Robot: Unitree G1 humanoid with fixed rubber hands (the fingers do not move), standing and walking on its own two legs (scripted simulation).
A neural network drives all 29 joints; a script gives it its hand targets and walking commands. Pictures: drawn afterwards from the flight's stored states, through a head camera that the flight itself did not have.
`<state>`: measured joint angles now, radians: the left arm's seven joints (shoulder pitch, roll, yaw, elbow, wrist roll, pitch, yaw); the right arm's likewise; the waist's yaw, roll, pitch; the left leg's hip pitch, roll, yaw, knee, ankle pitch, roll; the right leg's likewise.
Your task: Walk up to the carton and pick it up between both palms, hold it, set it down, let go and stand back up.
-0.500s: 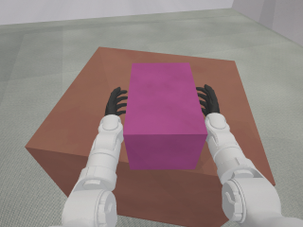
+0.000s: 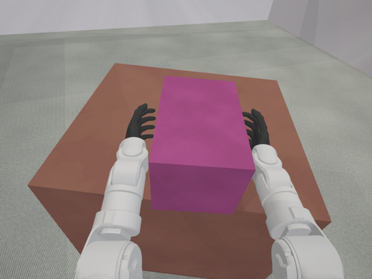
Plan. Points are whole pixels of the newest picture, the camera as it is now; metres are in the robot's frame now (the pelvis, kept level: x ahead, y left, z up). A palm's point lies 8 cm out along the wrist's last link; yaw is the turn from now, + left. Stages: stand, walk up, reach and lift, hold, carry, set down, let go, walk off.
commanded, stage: reach and lift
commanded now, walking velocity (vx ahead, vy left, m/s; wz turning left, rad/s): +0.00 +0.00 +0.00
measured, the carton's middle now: (196, 140) +0.41 -0.02 +0.09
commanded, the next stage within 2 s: hold in 1.16 s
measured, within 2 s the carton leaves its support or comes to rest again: neither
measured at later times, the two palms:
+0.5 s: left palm (129, 131) +0.37 +0.13 +0.15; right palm (257, 140) +0.37 -0.14 +0.14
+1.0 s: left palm (128, 126) +0.37 +0.13 +0.16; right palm (258, 136) +0.37 -0.14 +0.15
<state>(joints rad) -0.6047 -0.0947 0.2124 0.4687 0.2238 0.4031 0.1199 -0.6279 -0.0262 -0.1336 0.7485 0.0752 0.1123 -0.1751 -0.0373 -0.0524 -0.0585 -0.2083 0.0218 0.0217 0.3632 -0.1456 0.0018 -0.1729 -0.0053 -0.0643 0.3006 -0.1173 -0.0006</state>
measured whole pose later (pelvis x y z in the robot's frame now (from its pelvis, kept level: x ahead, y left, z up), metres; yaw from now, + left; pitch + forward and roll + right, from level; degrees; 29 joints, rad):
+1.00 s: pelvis +0.01 +0.00 +0.00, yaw +1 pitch -5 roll -1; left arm -0.60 -0.07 0.22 0.27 0.26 0.59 0.05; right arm -0.62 -0.02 -0.06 0.59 0.15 0.23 -0.23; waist -0.07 -0.05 0.00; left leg -0.11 0.02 0.00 0.37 -0.17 0.00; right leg -0.06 -0.01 -0.08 0.29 -0.13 0.00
